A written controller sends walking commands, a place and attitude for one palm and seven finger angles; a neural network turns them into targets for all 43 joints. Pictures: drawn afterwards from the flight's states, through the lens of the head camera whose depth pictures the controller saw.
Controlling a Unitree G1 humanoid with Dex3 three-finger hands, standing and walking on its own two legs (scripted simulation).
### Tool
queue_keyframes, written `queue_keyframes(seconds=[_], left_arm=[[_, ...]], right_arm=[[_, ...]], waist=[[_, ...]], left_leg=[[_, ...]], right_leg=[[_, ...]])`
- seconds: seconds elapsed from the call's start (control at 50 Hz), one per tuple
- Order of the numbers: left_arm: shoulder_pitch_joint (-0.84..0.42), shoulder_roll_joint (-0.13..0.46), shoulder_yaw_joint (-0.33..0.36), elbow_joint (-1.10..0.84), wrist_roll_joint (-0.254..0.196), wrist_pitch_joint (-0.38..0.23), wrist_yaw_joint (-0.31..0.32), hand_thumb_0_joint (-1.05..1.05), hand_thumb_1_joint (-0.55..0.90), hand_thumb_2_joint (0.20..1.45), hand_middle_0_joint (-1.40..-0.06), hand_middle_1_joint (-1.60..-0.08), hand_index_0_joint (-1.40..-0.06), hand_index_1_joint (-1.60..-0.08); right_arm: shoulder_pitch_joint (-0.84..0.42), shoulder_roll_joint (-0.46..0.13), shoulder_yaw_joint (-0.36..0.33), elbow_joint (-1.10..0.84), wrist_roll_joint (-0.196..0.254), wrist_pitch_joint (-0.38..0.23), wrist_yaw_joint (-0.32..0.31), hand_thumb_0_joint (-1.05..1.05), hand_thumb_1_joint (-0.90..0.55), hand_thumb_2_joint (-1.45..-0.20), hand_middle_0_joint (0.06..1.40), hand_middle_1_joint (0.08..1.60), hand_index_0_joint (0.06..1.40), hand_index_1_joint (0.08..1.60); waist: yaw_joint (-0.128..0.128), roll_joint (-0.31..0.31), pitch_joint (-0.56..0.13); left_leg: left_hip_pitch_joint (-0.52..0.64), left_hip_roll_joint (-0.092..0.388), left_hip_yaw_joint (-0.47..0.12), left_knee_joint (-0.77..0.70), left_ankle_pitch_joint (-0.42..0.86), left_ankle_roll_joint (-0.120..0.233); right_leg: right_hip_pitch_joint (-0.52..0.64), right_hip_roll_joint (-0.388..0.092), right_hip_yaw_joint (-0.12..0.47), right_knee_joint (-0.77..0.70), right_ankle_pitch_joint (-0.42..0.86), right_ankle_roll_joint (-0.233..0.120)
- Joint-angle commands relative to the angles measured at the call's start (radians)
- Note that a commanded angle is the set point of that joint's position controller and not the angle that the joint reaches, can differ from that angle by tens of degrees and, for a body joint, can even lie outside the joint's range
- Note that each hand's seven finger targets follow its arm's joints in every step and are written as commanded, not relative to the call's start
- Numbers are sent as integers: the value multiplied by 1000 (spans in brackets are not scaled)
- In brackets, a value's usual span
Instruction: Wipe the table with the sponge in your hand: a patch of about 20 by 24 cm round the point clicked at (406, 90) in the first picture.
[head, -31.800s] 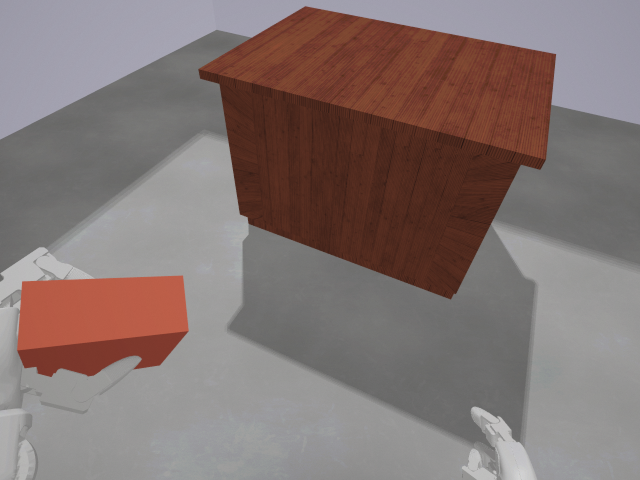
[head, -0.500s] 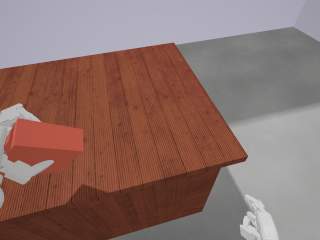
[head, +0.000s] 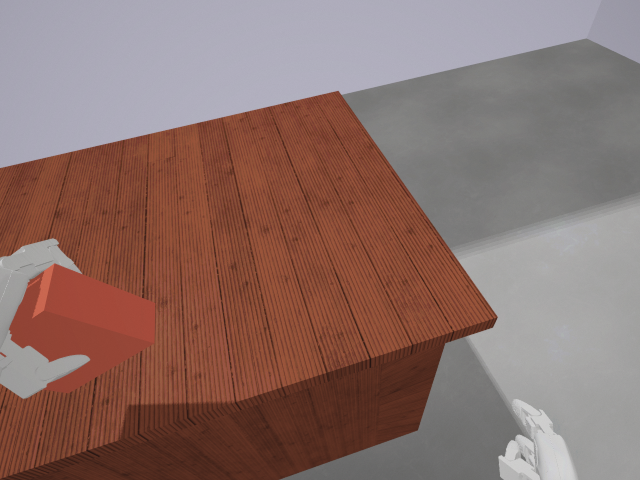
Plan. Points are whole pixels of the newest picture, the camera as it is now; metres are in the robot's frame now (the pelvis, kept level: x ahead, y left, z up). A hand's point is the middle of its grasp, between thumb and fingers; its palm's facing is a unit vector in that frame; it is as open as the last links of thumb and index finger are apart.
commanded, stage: turn the palm down, sponge in hand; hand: left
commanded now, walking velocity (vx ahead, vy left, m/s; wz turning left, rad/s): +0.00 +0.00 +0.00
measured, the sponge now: (79, 340) +0.21 +0.30 +0.12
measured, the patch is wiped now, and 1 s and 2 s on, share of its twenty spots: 0.00 0.00 0.00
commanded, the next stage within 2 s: move the sponge above the wiping area in 1.20 s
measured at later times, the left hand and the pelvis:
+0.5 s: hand (29, 323) +0.21 +0.33 +0.15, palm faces +0.10 -0.21 -0.97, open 9.6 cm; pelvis -0.01 +0.04 +0.01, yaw +0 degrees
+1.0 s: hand (69, 322) +0.22 +0.30 +0.14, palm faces +0.00 -0.09 -1.00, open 9.6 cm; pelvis -0.01 +0.03 +0.02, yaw -1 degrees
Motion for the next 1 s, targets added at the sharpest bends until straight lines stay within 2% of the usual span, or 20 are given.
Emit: queue_keyframes(seconds=[0.0, 0.08, 0.1, 0.18, 0.2, 0.28, 0.36, 0.4, 0.44, 0.48, 0.56, 0.58, 0.6, 0.68, 0.8, 0.86, 0.88, 0.9, 0.94, 0.98], left_arm=[[-208, 217, 74, -239, 91, -59, 35, 0, 100, 1300, -1200, -1600, -1200, -1600], [-226, 267, 96, -288, 181, -83, 70, 0, 100, 1300, -1200, -1600, -1200, -1600], [-247, 235, 59, -291, 206, -80, 79, 0, 100, 1300, -1200, -1600, -1200, -1600], [-259, 280, 111, -198, 266, 3, 108, 0, 100, 1300, -1200, -1600, -1200, -1600], [-277, 227, 55, -184, 264, 30, 103, 0, 100, 1300, -1200, -1600, -1200, -1600], [-283, 210, 9, -82, 283, 153, 62, 0, 100, 1300, -1200, -1600, -1200, -1600], [-332, 163, -121, -104, 325, 206, -21, 0, 100, 1300, -1200, -1600, -1200, -1600], [-379, 128, -178, -131, 364, 200, -55, 0, 100, 1300, -1200, -1600, -1200, -1600], [-420, 168, -165, -180, 420, 163, -66, 0, 100, 1300, -1200, -1600, -1200, -1600], [-467, 222, -116, -251, 476, 127, -53, 0, 100, 1300, -1200, -1600, -1200, -1600], [-460, 257, -59, -214, 538, 70, -2, 0, 100, 1300, -1200, -1600, -1200, -1600], [-468, 288, -7, -206, 539, 80, 17, 0, 100, 1300, -1200, -1600, -1200, -1600], [-470, 226, -59, -151, 543, 93, 24, 0, 100, 1300, -1200, -1600, -1200, -1600], [-470, 203, -69, -67, 539, 177, 43, 0, 100, 1300, -1200, -1600, -1200, -1600], [-403, 66, -248, -67, 530, 249, -49, 0, 100, 1300, -1200, -1600, -1200, -1600], [-423, 123, -229, -118, 557, 233, -72, 0, 100, 1300, -1200, -1600, -1200, -1600], [-463, 177, -174, -169, 576, 222, -65, 0, 100, 1300, -1200, -1600, -1200, -1600], [-467, 180, -183, -148, 598, 214, -66, 0, 100, 1300, -1200, -1600, -1200, -1600], [-499, 260, -113, -157, 641, 177, -44, 0, 100, 1300, -1200, -1600, -1200, -1600], [-517, 313, -40, -187, 639, 146, -9, 0, 100, 1300, -1200, -1600, -1200, -1600]], right_arm=[[-161, -72, -13, -186, 1, -75, -28, 0, -900, -900, 200, 300, 200, 300], [-208, -60, -1, -169, -5, -91, -34, 0, -900, -900, 200, 300, 200, 300], [-192, -56, 2, -167, -15, -88, -30, 0, -900, -900, 200, 300, 200, 300], [-243, -54, 13, -140, -7, -68, -13, 0, -900, -900, 200, 300, 200, 300], [-231, -54, 15, -145, -9, -57, -8, 0, -900, -900, 200, 300, 200, 300], [-306, -62, 35, -138, 8, -30, 6, 0, -900, -900, 200, 300, 200, 300], [-308, -67, 43, -154, 11, -14, 8, 0, -900, -900, 200, 300, 200, 300], [-336, -62, 53, -158, 12, -18, 11, 0, -900, -900, 200, 300, 200, 300], [-326, -58, 49, -155, 2, -18, 11, 0, -900, -900, 200, 300, 200, 300], [-372, -48, 56, -152, -5, -29, 14, 0, -900, -900, 200, 300, 200, 300], [-333, -41, 47, -115, -29, -22, 23, 0, -900, -900, 200, 300, 200, 300], [-375, -40, 53, -108, -25, -29, 29, 0, -900, -900, 200, 300, 200, 300], [-356, -40, 51, -96, -29, -21, 32, 0, -900, -900, 200, 300, 200, 300], [-411, -50, 45, -77, -9, -3, 56, 0, -900, -900, 200, 300, 200, 300], [-414, -58, 47, -110, 3, 3, 65, 0, -900, -900, 200, 300, 200, 300], [-405, -56, 45, -116, 1, 9, 61, 0, -900, -900, 200, 300, 200, 300], [-444, -53, 49, -116, 0, 2, 60, 0, -900, -900, 200, 300, 200, 300], [-418, -54, 50, -117, -13, 2, 57, 0, -900, -900, 200, 300, 200, 300], [-402, -53, 48, -102, -23, 4, 60, 0, -900, -900, 200, 300, 200, 300], [-423, -47, 45, -92, -26, -6, 58, 0, -900, -900, 200, 300, 200, 300]], waist=[[-23, -58, -182], [-3, 11, -189], [-4, 41, -208], [25, 70, -141], [18, 55, -140], [28, -18, -78], [4, -46, -85], [-5, -34, -84], [0, -14, -139], [19, 21, -183], [42, 50, -209], [58, 63, -185], [51, 55, -174], [60, 59, -140], [31, -27, -150], [25, -37, -179], [33, -25, -190], [40, -36, -202], [55, -8, -242], [68, 8, -237]], left_leg=[[60, -9, 25, -31, 226, 57], [105, -8, -5, -65, 214, 50], [104, -2, -5, -78, 231, 48], [86, 7, -39, -139, 222, 27], [77, 14, -31, -150, 227, 26], [69, 14, -48, -193, 210, 20], [91, 19, -58, -227, 178, 32], [107, 19, -55, -234, 161, 40], [140, 21, -77, -248, 173, 44], [167, 22, -94, -256, 190, 47], [191, 27, -119, -264, 287, 32], [172, 25, -125, -266, 285, 31], [170, 21, -104, -263, 313, 29], [164, 14, -98, -265, 346, 11], [159, 6, -70, -263, 307, 37], [167, 1, -79, -266, 302, 46], [173, 1, -84, -263, 292, 51], [168, -4, -76, -257, 306, 56], [190, -9, -91, -252, 352, 51], [206, -9, -97, -243, 363, 50]], right_leg=[[92, -72, 94, -142, 204, 70], [80, -55, 109, -150, 138, 43], [102, -63, 71, -147, 155, 42], [119, -46, 82, -164, 127, 20], [139, -54, 54, -169, 145, 24], [152, -44, 68, -198, 128, 21], [169, -55, 50, -219, 121, 32], [166, -46, 54, -229, 113, 25], [189, -48, 62, -220, 121, 22], [219, -27, 105, -206, 137, 6], [252, -37, 102, -214, 189, -4], [266, -19, 135, -217, 191, -18], [262, -32, 100, -230, 206, -16], [252, -33, 134, -250, 214, -26], [259, -46, 96, -258, 237, -7], [272, -54, 117, -252, 224, 0], [281, -35, 152, -247, 210, -12], [294, -45, 125, -241, 218, -9], [313, -47, 149, -239, 236, -18], [314, -32, 196, -250, 241, -32]])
